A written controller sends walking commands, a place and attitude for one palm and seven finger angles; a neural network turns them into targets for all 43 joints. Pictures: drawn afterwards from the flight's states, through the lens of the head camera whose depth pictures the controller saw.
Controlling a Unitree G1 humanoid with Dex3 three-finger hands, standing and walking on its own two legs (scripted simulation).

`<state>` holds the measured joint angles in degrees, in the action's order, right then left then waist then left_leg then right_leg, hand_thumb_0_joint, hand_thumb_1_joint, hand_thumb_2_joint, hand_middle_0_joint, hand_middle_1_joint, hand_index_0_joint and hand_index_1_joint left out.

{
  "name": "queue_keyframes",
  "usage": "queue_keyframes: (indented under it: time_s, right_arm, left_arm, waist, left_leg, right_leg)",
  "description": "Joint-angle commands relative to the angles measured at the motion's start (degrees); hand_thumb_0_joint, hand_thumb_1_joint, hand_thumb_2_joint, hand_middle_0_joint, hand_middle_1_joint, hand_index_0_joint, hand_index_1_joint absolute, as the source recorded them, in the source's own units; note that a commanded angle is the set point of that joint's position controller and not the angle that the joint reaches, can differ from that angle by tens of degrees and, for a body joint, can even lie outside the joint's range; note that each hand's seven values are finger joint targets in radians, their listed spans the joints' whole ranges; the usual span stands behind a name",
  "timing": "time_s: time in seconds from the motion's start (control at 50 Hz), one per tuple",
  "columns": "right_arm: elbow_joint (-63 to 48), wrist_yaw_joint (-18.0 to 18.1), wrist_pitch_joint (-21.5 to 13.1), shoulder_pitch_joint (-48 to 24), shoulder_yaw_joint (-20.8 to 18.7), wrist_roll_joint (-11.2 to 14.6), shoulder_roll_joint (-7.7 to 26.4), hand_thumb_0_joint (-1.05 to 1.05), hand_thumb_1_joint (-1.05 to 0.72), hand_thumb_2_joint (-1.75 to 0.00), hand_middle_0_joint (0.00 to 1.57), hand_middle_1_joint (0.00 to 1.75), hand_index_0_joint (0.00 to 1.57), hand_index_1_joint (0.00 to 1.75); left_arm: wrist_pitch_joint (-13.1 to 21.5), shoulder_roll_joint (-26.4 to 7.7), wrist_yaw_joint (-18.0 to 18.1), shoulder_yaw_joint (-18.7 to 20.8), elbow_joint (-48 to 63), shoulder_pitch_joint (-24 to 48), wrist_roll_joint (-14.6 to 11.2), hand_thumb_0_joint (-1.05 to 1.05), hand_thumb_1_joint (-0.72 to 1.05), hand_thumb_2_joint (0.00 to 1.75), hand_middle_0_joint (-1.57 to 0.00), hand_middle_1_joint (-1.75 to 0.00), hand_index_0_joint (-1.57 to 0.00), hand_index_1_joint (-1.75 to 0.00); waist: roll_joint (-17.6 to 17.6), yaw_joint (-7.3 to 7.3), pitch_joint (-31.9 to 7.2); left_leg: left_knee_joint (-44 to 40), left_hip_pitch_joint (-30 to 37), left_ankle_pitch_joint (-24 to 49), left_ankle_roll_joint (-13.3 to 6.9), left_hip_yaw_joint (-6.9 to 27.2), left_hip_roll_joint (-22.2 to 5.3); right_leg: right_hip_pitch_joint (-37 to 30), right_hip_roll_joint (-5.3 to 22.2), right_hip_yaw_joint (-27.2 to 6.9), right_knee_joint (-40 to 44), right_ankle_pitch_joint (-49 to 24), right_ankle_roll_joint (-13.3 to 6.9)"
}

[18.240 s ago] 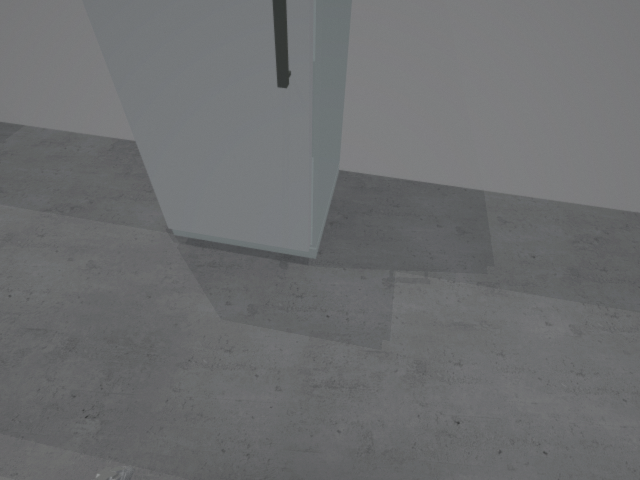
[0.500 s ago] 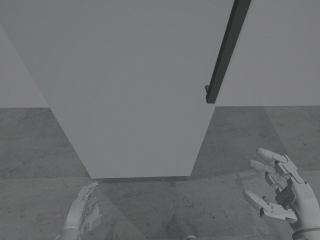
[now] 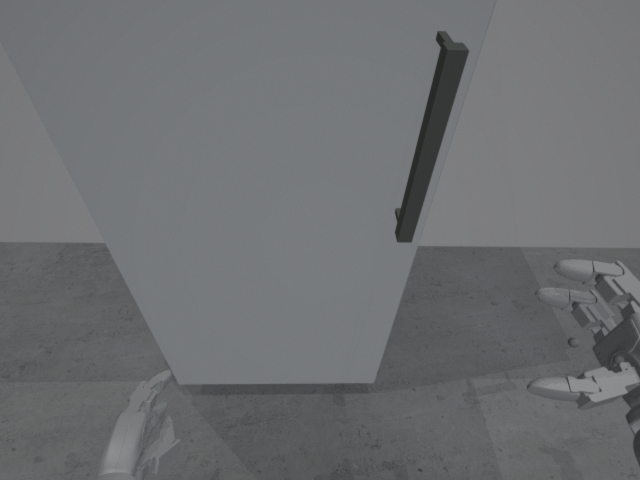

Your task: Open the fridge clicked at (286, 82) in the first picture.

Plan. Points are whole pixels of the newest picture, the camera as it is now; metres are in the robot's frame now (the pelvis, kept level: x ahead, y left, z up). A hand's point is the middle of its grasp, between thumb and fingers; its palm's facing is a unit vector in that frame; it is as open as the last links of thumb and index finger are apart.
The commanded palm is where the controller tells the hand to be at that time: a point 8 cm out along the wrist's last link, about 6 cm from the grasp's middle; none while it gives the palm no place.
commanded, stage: raise the hand to about handle height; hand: right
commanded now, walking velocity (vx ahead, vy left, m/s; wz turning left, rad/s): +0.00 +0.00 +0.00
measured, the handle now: (420, 151) +0.51 -0.12 +0.18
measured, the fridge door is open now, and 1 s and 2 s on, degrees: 0 0 0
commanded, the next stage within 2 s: move the hooked fingers beside the handle in 0.92 s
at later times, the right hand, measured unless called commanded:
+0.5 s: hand out of the picture +0.28 -0.30 +0.20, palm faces +0.06 +0.99 -0.11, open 14.0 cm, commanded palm +0.23 -0.33 +0.21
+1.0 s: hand (625, 269) +0.28 -0.28 +0.20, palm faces +0.05 +0.99 -0.11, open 14.0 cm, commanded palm +0.24 -0.32 +0.21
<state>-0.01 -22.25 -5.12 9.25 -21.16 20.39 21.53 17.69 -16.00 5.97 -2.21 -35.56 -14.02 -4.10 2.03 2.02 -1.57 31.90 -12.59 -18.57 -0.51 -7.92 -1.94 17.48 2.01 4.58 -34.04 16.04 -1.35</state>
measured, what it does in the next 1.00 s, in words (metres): stands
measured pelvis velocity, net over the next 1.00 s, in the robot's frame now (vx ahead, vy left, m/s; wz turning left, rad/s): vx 0.00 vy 0.00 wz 0.00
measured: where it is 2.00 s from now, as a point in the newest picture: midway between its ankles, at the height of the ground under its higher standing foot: outside the picture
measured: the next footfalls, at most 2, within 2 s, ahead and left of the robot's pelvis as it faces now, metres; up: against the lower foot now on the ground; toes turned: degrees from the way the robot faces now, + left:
none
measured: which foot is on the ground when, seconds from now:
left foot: down 0.00-1.00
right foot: down 0.00-1.00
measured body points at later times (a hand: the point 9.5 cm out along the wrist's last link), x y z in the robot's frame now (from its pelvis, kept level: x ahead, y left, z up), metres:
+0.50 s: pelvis +0.00 -0.01 +0.01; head -0.02 +0.01 +0.46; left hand +0.19 +0.21 -0.06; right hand +0.27 -0.35 +0.21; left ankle -0.02 +0.11 -0.73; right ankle +0.02 -0.10 -0.73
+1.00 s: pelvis +0.00 +0.00 +0.01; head -0.02 +0.02 +0.46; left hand +0.20 +0.22 -0.06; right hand +0.27 -0.33 +0.21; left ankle -0.02 +0.11 -0.73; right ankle +0.02 -0.10 -0.73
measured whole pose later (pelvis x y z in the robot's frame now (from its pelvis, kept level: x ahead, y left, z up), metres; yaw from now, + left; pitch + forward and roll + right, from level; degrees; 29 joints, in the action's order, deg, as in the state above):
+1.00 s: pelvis +0.00 +0.00 +0.01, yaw +0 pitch -3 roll +1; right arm 6.4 -26.7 11.4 -7.4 -27.5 19.3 29.1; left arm 11.6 -15.3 5.9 -5.4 -34.1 -12.5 -5.4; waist 3.2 2.5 -0.8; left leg 25.3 -6.8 -15.8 -0.3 -8.0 -1.8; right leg 11.8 1.3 4.5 -27.7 13.4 -1.4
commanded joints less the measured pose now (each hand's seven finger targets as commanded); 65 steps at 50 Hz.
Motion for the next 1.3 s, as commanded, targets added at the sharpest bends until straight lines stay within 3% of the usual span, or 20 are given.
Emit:
queue_keyframes:
  time_s: [0.0,0.12,0.18,0.22,0.24,0.3,0.38,0.46,0.54,0.62,0.7,0.78,0.9,0.98,1.08,1.14,1.18,1.22,1.24,1.28]
  right_arm:
    - [-10.3,-0.9,1.2,-14.3,-6.5,1.2,13.6,0.00,0.50,-0.30,0.30,1.20,0.30,1.20]
    - [-9.9,-1.8,5.6,-23.3,-8.1,0.7,16.9,0.00,0.50,-0.30,0.30,1.20,0.30,1.20]
    - [-7.9,-2.4,7.3,-26.0,-9.1,0.6,18.6,0.00,0.50,-0.30,0.30,1.20,0.30,1.20]
    - [-7.5,-3.0,8.1,-29.2,-9.2,0.5,19.7,0.00,0.50,-0.30,0.30,1.20,0.30,1.20]
    - [-6.2,-3.1,8.7,-29.1,-10.0,0.5,21.0,0.00,0.50,-0.30,0.30,1.20,0.30,1.20]
    - [-5.5,-4.0,10.1,-33.4,-10.1,0.2,22.2,0.00,0.50,-0.30,0.30,1.20,0.30,1.20]
    - [-4.8,-4.6,11.4,-36.5,-12.4,0.4,25.5,0.00,0.50,-0.30,0.30,1.20,0.30,1.20]
    - [0.8,-5.9,13.2,-31.4,-11.5,0.8,23.1,0.00,0.50,-0.30,0.30,1.20,0.30,1.20]
    - [0.3,-6.1,14.3,-30.6,-11.2,1.1,23.3,0.00,0.50,-0.30,0.30,1.20,0.30,1.20]
    - [-7.3,-4.1,12.4,-34.0,-13.6,0.6,25.6,0.00,0.50,-0.30,0.30,1.20,0.30,1.20]
    - [-8.4,-2.6,11.4,-33.5,-14.3,0.4,25.5,0.00,0.50,-0.30,0.30,1.20,0.30,1.20]
    - [-4.5,-3.0,13.1,-33.5,-12.0,-0.1,23.7,0.00,0.50,-0.30,0.30,1.20,0.30,1.20]
    - [-6.4,-4.1,13.1,-33.9,-11.9,0.3,24.2,0.00,0.50,-0.30,0.30,1.20,0.30,1.20]
    - [-3.4,-4.3,13.0,-32.3,-13.0,0.9,24.4,0.00,0.50,-0.30,0.30,1.20,0.30,1.20]
    - [-2.4,-3.3,13.1,-41.1,-7.7,-0.3,21.6,0.00,0.50,-0.30,0.30,1.20,0.30,1.20]
    - [-1.4,-2.5,12.5,-40.5,-9.1,-1.2,23.8,0.00,0.50,-0.30,0.30,1.20,0.30,1.20]
    - [-2.1,-2.2,12.0,-44.6,-6.3,-1.5,21.1,0.00,0.50,-0.30,0.30,1.20,0.30,1.20]
    - [-0.2,-1.5,11.7,-45.5,-6.7,-1.8,21.6,0.00,0.50,-0.30,0.30,1.20,0.30,1.20]
    - [1.1,-1.2,11.8,-44.0,-7.6,-1.7,22.4,0.00,0.50,-0.30,0.30,1.20,0.30,1.20]
    - [1.5,-1.0,12.1,-43.9,-7.6,-1.9,21.9,0.00,0.50,-0.30,0.30,1.20,0.30,1.20]
  left_arm:
    - [3.0,-6.4,0.4,1.7,9.5,6.3,-0.2,0.00,0.90,0.90,-0.20,-0.30,-0.20,-0.30]
    - [1.2,-5.9,0.7,0.4,10.1,7.7,-0.3,0.00,0.90,0.90,-0.20,-0.30,-0.20,-0.30]
    - [0.2,-5.8,0.7,0.0,10.1,8.1,-0.4,0.00,0.90,0.90,-0.20,-0.30,-0.20,-0.30]
    - [-0.1,-5.7,0.9,-0.2,10.1,8.6,-0.6,0.00,0.90,0.90,-0.20,-0.30,-0.20,-0.30]
    - [-0.5,-5.8,0.9,-0.3,10.1,8.5,-0.5,0.00,0.90,0.90,-0.20,-0.30,-0.20,-0.30]
    - [-0.9,-5.8,1.0,-0.6,10.2,9.3,-0.8,0.00,0.90,0.90,-0.20,-0.30,-0.20,-0.30]
    - [-1.3,-6.1,0.8,-0.6,10.5,9.6,-1.0,0.00,0.90,0.90,-0.20,-0.30,-0.20,-0.30]
    - [-1.8,-6.5,0.1,-0.2,10.8,8.9,-1.1,0.00,0.90,0.90,-0.20,-0.30,-0.20,-0.30]
    - [-2.4,-6.8,-0.4,0.1,11.5,9.1,-1.3,0.00,0.90,0.90,-0.20,-0.30,-0.20,-0.30]
    - [-2.0,-6.4,-0.1,0.2,12.3,9.3,-1.1,0.00,0.90,0.90,-0.20,-0.30,-0.20,-0.30]
    - [-1.8,-6.1,0.2,0.1,11.6,9.0,-0.9,0.00,0.90,0.90,-0.20,-0.30,-0.20,-0.30]
    - [-2.1,-6.4,0.5,0.2,11.0,8.6,-1.3,0.00,0.90,0.90,-0.20,-0.30,-0.20,-0.30]
    - [-2.3,-6.2,0.5,0.1,11.5,9.0,-1.2,0.00,0.90,0.90,-0.20,-0.30,-0.20,-0.30]
    - [-2.4,-6.3,0.3,0.2,11.1,9.0,-1.2,0.00,0.90,0.90,-0.20,-0.30,-0.20,-0.30]
    - [-2.5,-6.3,0.8,0.1,10.4,8.9,-1.6,0.00,0.90,0.90,-0.20,-0.30,-0.20,-0.30]
    - [-2.7,-6.4,1.0,0.3,10.1,8.2,-1.3,0.00,0.90,0.90,-0.20,-0.30,-0.20,-0.30]
    - [-2.8,-5.9,1.0,0.0,10.3,8.9,-1.5,0.00,0.90,0.90,-0.20,-0.30,-0.20,-0.30]
    - [-2.7,-6.2,1.1,0.2,10.0,8.5,-1.4,0.00,0.90,0.90,-0.20,-0.30,-0.20,-0.30]
    - [-2.9,-6.3,1.0,0.3,9.7,8.1,-1.3,0.00,0.90,0.90,-0.20,-0.30,-0.20,-0.30]
    - [-3.1,-6.4,0.8,0.3,10.2,8.6,-1.4,0.00,0.90,0.90,-0.20,-0.30,-0.20,-0.30]
  waist:
    - [2.0,0.38,-5.4]
    - [3.4,0.42,-6.3]
    - [1.7,0.33,-6.2]
    - [4.4,0.13,-6.6]
    - [2.1,0.46,-6.4]
    - [4.4,0.12,-6.6]
    - [3.8,0.56,-9.2]
    - [0.1,0.74,-7.3]
    - [-0.5,0.85,-6.4]
    - [4.8,0.87,-10.6]
    - [6.5,0.70,-10.0]
    - [3.8,0.02,-6.2]
    - [2.9,-0.02,-10.0]
    - [1.4,0.17,-8.3]
    - [3.6,-1.39,-6.5]
    - [1.4,-0.84,-9.0]
    - [3.6,-1.42,-9.1]
    - [4.2,-1.23,-9.7]
    - [1.0,-0.84,-9.8]
    - [1.7,-0.55,-10.5]
  left_leg:
    - [-6.4,-1.8,11.3,-0.3,3.2,2.1]
    - [-8.3,-0.8,10.4,-0.7,3.1,2.3]
    - [-9.2,-0.1,10.9,-0.8,3.1,2.3]
    - [-9.9,-0.4,9.7,-0.9,3.6,2.0]
    - [-10.4,0.8,9.9,-1.1,3.9,2.0]
    - [-10.9,0.2,9.2,-1.0,3.9,1.9]
    - [-11.0,2.2,11.4,-1.3,4.4,1.5]
    - [-10.6,2.0,13.9,-1.3,4.3,1.3]
    - [-10.4,1.1,12.6,-1.2,4.8,1.0]
    - [-9.5,1.5,13.3,-1.3,3.8,1.6]
    - [-9.8,1.8,14.4,-1.3,3.9,1.6]
    - [-10.6,0.0,12.7,-1.0,3.8,1.6]
    - [-9.9,1.4,15.4,-0.8,3.8,1.6]
    - [-10.2,0.9,15.5,-0.6,4.2,1.4]
    - [-10.6,-1.8,11.2,-0.6,4.2,1.4]
    - [-10.5,0.1,13.6,-0.7,4.6,1.1]
    - [-10.1,-0.3,13.5,-0.7,4.2,1.1]
    - [-9.9,-0.6,12.6,-0.9,3.9,1.2]
    - [-10.1,0.7,13.9,-0.9,4.1,1.1]
    - [-9.5,1.2,15.9,-0.8,4.2,0.8]
  right_leg:
    - [-9.0,-1.1,-6.8,7.9,-9.2,-0.4]
    - [-12.0,-1.2,-7.6,9.8,-8.8,-0.3]
    - [-12.5,-1.2,-7.6,10.3,-9.3,-0.3]
    - [-13.3,-1.3,-7.7,10.6,-7.9,-0.3]
    - [-12.7,-1.2,-7.7,10.5,-8.4,-0.3]
    - [-13.5,-1.4,-7.8,11.1,-7.5,-0.3]
    - [-14.4,-1.5,-7.9,10.8,-9.8,-0.3]
    - [-13.0,-1.3,-7.7,10.4,-11.3,-0.4]
    - [-11.8,-1.0,-7.3,9.8,-10.3,-0.2]
    - [-15.0,-1.4,-7.4,9.9,-12.2,-0.3]
    - [-15.4,-1.3,-7.0,10.1,-13.0,-0.3]
    - [-14.0,-1.1,-7.1,10.7,-10.6,-0.4]
    - [-15.7,-1.3,-7.0,9.6,-12.9,-0.6]
    - [-14.2,-1.3,-6.7,9.2,-12.2,-0.6]
    - [-14.5,-1.4,-7.2,9.7,-8.9,-0.6]
    - [-15.0,-1.3,-7.0,9.1,-11.3,-0.8]
    - [-15.5,-1.5,-7.0,9.4,-11.0,-0.8]
    - [-15.9,-1.5,-7.4,9.8,-10.6,-0.7]
    - [-15.2,-1.2,-7.2,9.5,-11.6,-0.8]
    - [-14.9,-1.5,-6.8,9.3,-12.8,-0.9]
